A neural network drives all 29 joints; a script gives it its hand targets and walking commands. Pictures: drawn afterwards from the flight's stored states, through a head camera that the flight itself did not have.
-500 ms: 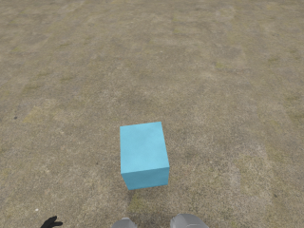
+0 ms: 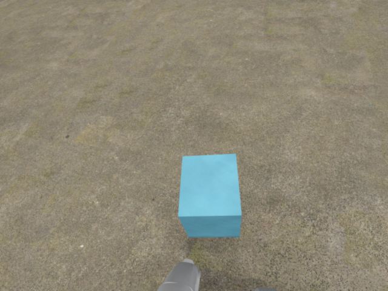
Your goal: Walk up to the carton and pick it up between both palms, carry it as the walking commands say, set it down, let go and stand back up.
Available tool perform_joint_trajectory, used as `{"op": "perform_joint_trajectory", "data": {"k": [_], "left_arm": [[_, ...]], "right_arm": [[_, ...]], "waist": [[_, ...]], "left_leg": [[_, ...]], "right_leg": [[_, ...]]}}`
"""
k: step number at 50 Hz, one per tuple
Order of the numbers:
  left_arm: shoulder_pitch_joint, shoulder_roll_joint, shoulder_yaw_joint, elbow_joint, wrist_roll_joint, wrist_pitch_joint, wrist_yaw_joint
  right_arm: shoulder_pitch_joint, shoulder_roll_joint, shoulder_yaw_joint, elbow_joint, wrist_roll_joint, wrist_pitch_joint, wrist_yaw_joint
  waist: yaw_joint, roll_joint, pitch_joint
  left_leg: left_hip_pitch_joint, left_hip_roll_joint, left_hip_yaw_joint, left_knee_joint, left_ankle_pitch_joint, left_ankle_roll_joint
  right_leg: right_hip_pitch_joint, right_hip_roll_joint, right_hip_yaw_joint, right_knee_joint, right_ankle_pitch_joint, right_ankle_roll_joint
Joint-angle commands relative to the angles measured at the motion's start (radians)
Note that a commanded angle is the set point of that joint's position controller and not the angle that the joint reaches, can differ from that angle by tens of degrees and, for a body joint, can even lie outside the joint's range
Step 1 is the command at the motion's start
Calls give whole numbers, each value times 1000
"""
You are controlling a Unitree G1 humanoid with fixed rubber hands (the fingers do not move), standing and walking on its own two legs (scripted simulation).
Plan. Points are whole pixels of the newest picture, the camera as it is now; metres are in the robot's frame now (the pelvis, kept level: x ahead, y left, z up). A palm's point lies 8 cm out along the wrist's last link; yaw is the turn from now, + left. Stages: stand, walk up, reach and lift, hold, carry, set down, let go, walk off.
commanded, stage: walk up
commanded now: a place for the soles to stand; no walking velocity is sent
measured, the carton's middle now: (211, 197) +0.57 +0.06 -0.58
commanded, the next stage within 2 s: none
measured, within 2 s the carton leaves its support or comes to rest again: neither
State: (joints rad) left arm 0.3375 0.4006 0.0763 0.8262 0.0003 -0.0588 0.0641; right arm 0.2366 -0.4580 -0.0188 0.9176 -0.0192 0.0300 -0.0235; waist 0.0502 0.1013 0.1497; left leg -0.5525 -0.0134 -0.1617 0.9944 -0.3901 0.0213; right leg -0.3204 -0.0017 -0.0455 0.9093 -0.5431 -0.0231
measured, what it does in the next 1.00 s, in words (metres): steps to the left: left foot, then right foot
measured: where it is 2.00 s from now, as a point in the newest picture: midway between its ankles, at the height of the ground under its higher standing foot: outside the picture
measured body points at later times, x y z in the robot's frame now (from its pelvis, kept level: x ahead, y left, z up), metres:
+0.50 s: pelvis +0.00 +0.11 +0.00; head +0.04 +0.11 +0.45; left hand +0.09 +0.45 -0.09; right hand +0.10 -0.21 -0.10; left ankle +0.09 +0.20 -0.69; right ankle -0.02 -0.07 -0.67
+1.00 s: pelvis +0.01 +0.11 +0.02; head +0.03 +0.10 +0.47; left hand +0.11 +0.44 -0.08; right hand +0.09 -0.22 -0.09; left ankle +0.08 +0.20 -0.69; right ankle -0.02 -0.04 -0.69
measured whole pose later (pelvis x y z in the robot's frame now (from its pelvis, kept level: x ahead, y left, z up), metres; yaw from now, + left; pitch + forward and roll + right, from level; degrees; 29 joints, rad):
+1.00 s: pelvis +0.01 +0.11 +0.02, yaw -1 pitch -1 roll -1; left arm 0.20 0.41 0.08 0.86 0.00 -0.01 0.02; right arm 0.22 -0.45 -0.02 0.87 -0.02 -0.01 0.01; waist 0.01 0.05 0.07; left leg -0.46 -0.03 -0.03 0.77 -0.29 0.05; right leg -0.30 -0.05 -0.04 0.76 -0.44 0.00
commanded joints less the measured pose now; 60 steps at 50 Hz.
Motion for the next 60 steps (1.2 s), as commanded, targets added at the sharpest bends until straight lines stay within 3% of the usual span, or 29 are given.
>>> {"op": "perform_joint_trajectory", "data": {"k": [1, 2, 3, 4, 5, 8, 11, 12, 13, 14, 16, 19, 20, 21, 22, 23, 29, 34, 37, 39, 41, 44, 46, 47, 49, 51, 54, 57, 60], "left_arm": [[-97, 300, 59, -49, 5, -22, 10], [-109, 282, 52, -55, -3, -17, 2], [-56, 241, 45, -58, -17, -16, -3], [-72, 225, 40, -59, -31, -11, 1], [-89, 240, 41, -44, -26, 5, 2], [-66, 231, 45, 10, -10, 5, -6], [91, 218, 48, 68, -2, -13, -7], [124, 265, 60, 80, 21, -18, -4], [101, 354, 75, 74, 36, -23, -2], [-2, 376, 84, 38, 37, -24, 1], [-112, 372, 91, -14, 34, -29, 12], [-228, 314, 65, -52, 14, -18, -2], [-129, 259, 54, -38, 8, -2, -14], [-105, 203, 37, -52, -5, 10, -19], [-106, 242, 50, -21, -3, 24, -12], [-119, 270, 54, 10, -8, 29, -20], [-45, 234, 58, 50, 4, 50, -50], [-11, 212, 55, 60, 4, 46, -51], [18, 220, 47, 73, 23, 23, -44], [-46, 305, 59, 45, 41, 10, -42], [-193, 315, 63, -6, 33, 4, -36], [-218, 244, 42, -15, 19, 16, -46], [-112, 197, 31, -3, -9, 31, -46], [-97, 206, 39, 13, -12, 36, -46], [-81, 197, 33, 39, -9, 27, -47], [-72, 231, 36, 47, 12, 10, -48], [-176, 271, 42, 22, 16, 3, -50], [-215, 252, 40, -7, 6, 15, -46], [-202, 211, 33, -8, -4, 29, -47]], "right_arm": [[-53, -140, -69, -71, -7, -17, 17], [23, -169, -80, -49, -18, -25, 20], [56, -244, -101, -55, -37, -30, 18], [-28, -281, -98, -101, -23, -27, 25], [-67, -233, -81, -121, -5, -30, 29], [-126, -202, -69, -138, -9, -26, 15], [-173, -196, -74, -159, -16, -11, 28], [-199, -157, -65, -186, -2, -8, 35], [-197, -137, -60, -201, 2, -10, 34], [-169, -150, -64, -191, -5, -16, 27], [-143, -219, -98, -178, -5, -16, 34], [26, -174, -90, -121, 3, -44, 50], [92, -227, -112, -90, -7, -59, 49], [41, -281, -112, -117, -19, -64, 44], [-12, -278, -102, -133, -7, -63, 41], [-53, -266, -95, -139, 5, -63, 31], [-70, -230, -90, -133, -4, -58, 9], [-70, -223, -88, -128, -9, -47, 17], [-90, -188, -69, -122, 11, -38, 23], [-79, -120, -47, -121, 28, -38, 20], [-64, -167, -76, -97, 14, -45, 20], [28, -155, -70, -67, 9, -68, 35], [-57, -216, -69, -97, -5, -77, 28], [-74, -220, -65, -96, 1, -78, 26], [-121, -208, -49, -89, 0, -76, 18], [-132, -157, -40, -94, 14, -70, 21], [-101, -140, -43, -76, 21, -67, 26], [-60, -173, -54, -78, 12, -68, 29], [-87, -183, -49, -96, 3, -71, 29]], "waist": [[-67, -246, -114], [-99, -188, -185], [-113, 22, -256], [-97, 148, -270], [-79, 128, -234], [-36, 70, -81], [47, 76, -138], [65, -22, -154], [57, -219, -126], [10, -271, -63], [-25, -203, -36], [-131, -201, -98], [-136, 31, -176], [-101, 248, -177], [-74, 95, -163], [-64, 33, -113], [-48, 21, -123], [-41, 55, -158], [-7, -27, -174], [-25, -264, -120], [-58, -220, -83], [-103, -188, -141], [-31, -1, -190], [-25, 27, -189], [2, -4, -166], [3, -102, -180], [-48, -168, -171], [-57, -168, -191], [-38, -92, -176]], "left_leg": [[146, 45, 139, -231, 136, 46], [316, 28, 130, -342, 191, 83], [392, 117, -129, -443, 303, 156], [339, 229, -419, -569, 312, 289], [319, 269, -505, -582, 270, 330], [117, 195, -369, -551, 97, 279], [45, 128, -261, -414, 184, 173], [-56, 79, -192, -274, 144, 110], [-218, -29, -60, -59, 46, 59], [-264, -37, 10, 58, -171, 36], [-160, 44, -43, 199, -143, 36], [211, 39, 104, -325, 36, 61], [359, 85, -85, -477, 75, 98], [384, 230, -482, -623, 104, 188], [319, 235, -547, -652, -34, 212], [224, 226, -508, -659, -113, 197], [196, 195, -402, -672, -313, 127], [209, 216, -348, -655, -232, 160], [100, 156, -175, -523, -59, 75], [-59, 7, -12, -222, -96, -12], [87, 3, 81, -92, -76, -1], [327, 32, 57, -406, 129, 48], [338, 241, -392, -579, 139, 167], [303, 259, -408, -610, 78, 193], [198, 225, -340, -575, 139, 183], [110, 133, -171, -459, 201, 84], [156, 22, 36, -318, 277, 24], [239, 46, 20, -326, 395, 63], [198, 126, -150, -442, 266, 119]], "right_leg": [[23, -304, 226, -225, 683, -112], [-30, -261, 178, -112, 668, -93], [-68, -150, 121, 95, 577, -44], [-116, 15, 30, 259, 223, 6], [-135, 35, 74, 271, -138, -4], [-101, -7, 97, 126, -211, -26], [121, -16, 69, -308, -3, -49], [204, -95, 212, -410, -39, -77], [250, -281, 457, -524, -35, -127], [192, -446, 538, -540, 154, -206], [52, -525, 537, -451, 419, -307], [-61, -268, 119, -172, 562, -108], [-137, -128, 34, 93, 407, -46], [-298, 33, -23, 258, -55, 3], [-259, 7, 133, 241, -109, -17], [-231, -14, 135, 232, -93, -15], [-151, -15, 84, 117, -28, -10], [-64, -8, 38, -83, -15, -20], [148, -19, 30, -380, 93, -51], [126, -292, 425, -586, -101, -147], [-44, -397, 416, -525, 135, -231], [-89, -195, 125, -275, 302, -81], [-129, -33, 33, -57, 74, -3], [-82, -27, 54, -77, -20, -15], [7, -33, 52, -182, 61, -25], [118, -108, 124, -350, 173, -52], [61, -241, 215, -411, 325, -112], [26, -183, 116, -288, 381, -76], [-1, -96, 70, -227, 174, -40]]}}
